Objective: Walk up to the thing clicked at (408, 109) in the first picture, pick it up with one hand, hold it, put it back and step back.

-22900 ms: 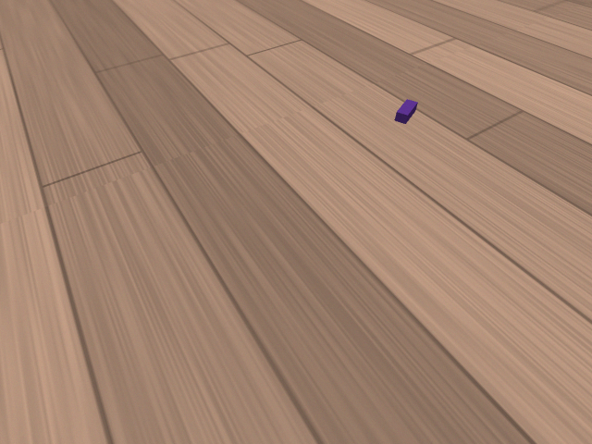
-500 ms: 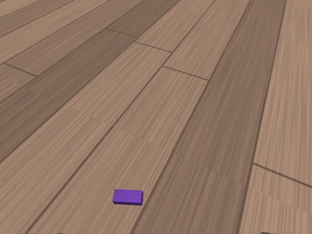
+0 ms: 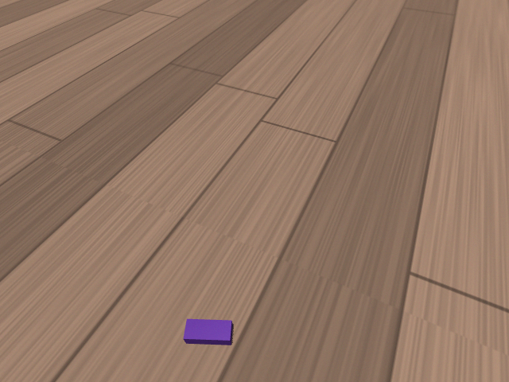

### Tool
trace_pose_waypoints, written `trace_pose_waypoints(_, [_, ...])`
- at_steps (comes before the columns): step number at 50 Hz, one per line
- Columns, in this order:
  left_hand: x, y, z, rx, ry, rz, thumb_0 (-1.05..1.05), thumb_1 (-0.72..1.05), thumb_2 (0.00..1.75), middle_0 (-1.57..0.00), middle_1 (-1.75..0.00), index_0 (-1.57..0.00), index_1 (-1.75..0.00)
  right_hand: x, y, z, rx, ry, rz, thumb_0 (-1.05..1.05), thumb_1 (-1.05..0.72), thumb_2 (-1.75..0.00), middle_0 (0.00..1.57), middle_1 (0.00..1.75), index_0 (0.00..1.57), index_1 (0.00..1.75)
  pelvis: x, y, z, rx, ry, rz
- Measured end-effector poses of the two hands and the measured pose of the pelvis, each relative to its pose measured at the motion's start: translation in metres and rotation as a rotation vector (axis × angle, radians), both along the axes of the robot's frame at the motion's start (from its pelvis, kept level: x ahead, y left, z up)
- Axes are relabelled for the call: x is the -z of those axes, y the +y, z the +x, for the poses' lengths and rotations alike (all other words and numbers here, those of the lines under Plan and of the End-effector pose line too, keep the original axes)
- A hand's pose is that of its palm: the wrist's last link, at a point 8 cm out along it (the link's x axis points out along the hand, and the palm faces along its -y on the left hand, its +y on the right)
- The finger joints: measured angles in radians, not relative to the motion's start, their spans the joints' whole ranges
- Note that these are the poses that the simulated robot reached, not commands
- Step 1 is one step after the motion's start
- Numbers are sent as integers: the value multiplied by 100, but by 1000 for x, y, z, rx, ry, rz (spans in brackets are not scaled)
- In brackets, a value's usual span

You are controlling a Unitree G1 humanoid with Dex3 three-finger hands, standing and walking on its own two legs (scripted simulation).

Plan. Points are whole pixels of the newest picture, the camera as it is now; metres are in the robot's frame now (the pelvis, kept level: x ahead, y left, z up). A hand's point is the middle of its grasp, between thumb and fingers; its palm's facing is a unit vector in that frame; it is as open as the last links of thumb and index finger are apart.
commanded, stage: walk up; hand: left
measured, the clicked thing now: (209, 332) +0.42 +0.21 -0.75
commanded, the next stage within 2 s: stand in 1.14 s
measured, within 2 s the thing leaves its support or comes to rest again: neither
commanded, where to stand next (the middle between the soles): +0.04 -0.03 m, yaw +0 degrees
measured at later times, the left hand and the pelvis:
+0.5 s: hand out of the picture +0.06 +0.24 -0.15, palm faces +0.01 -0.94 -0.35, open 7.4 cm; pelvis -0.01 -0.02 +0.00, yaw +1 degrees
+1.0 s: hand out of the picture +0.07 +0.24 -0.15, palm faces +0.00 -0.94 -0.35, open 7.4 cm; pelvis -0.01 -0.02 +0.00, yaw +1 degrees
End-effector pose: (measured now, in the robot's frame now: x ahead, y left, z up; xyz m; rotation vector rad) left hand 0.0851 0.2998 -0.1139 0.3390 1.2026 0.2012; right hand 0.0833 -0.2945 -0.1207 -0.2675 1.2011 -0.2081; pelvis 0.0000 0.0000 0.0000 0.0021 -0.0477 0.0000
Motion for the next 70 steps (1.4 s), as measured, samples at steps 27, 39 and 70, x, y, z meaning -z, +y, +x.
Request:
trace_pose_waypoints(27, [4,-19,-31,-45,19,-15,0,90,90,-21,-30,-20,-30,3,-18,-23,-9,38,-5,1,-91,-90,20,30,20,30,0,-17,-10,-12,-1,-8])
trace_pose_waypoints(39, [3,-17,-25,-35,5,-12,0,90,90,-20,-30,-20,-30,2,-18,-26,-12,35,-7,1,-91,-90,20,30,20,30,1,-17,-12,-10,1,-7])
trace_pose_waypoints(70, [6,-18,-38,-22,43,-19,0,90,90,-20,-30,-20,-30,1,-19,-31,-26,42,-21,1,-91,-90,20,30,20,30,1,-16,-14,-4,6,-4])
